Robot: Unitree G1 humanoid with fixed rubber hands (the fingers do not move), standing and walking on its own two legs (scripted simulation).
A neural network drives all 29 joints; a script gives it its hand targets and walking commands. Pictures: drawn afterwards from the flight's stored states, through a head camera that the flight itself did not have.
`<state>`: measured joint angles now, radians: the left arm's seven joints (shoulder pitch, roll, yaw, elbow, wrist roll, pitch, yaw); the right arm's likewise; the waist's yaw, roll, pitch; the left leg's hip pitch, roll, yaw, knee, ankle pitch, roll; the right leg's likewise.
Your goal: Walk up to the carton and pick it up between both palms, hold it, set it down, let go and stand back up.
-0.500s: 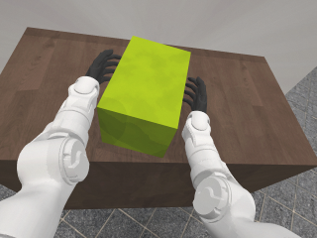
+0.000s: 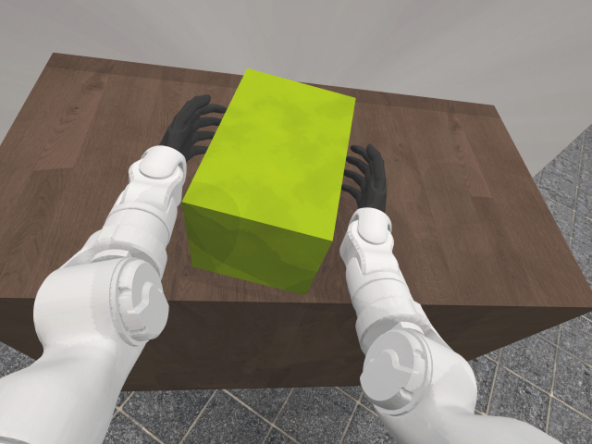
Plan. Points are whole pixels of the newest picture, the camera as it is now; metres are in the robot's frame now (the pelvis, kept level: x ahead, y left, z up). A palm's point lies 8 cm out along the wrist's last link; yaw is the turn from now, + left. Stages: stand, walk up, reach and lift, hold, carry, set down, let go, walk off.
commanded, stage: reach and lift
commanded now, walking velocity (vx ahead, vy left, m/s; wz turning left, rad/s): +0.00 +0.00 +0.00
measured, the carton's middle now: (275, 180) +0.47 -0.01 +0.05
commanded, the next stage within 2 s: none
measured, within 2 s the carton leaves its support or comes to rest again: leaves its support in 0.94 s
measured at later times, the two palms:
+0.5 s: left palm (178, 150) +0.48 +0.13 +0.09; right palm (369, 205) +0.41 -0.13 +0.08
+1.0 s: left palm (186, 152) +0.48 +0.12 +0.10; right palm (376, 209) +0.40 -0.14 +0.08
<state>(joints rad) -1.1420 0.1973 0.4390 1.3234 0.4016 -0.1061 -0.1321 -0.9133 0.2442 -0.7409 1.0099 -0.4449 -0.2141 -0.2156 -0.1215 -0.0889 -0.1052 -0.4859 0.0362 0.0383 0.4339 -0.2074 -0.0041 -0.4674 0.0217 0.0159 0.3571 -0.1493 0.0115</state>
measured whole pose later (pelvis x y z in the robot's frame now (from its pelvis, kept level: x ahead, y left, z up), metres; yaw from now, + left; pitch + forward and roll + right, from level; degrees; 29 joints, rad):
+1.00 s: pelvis +0.00 +0.00 +0.00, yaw +1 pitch +15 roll -1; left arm -1.11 0.16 0.44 1.32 0.38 -0.18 -0.09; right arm -0.87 0.25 -0.75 1.01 -0.44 -0.32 -0.23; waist -0.12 -0.05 -0.11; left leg -0.48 0.04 0.03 0.43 -0.20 -0.01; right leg -0.46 0.02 0.00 0.35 -0.15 0.01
